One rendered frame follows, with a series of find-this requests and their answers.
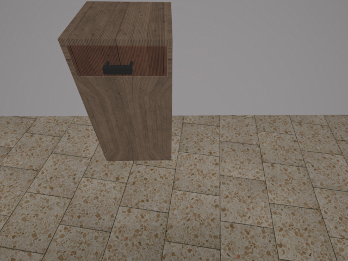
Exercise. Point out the handle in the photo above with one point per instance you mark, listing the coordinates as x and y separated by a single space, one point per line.
117 69

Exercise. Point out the drawer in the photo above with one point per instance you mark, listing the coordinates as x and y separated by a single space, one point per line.
88 60

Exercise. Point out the cabinet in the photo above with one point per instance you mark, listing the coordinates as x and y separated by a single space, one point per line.
131 115

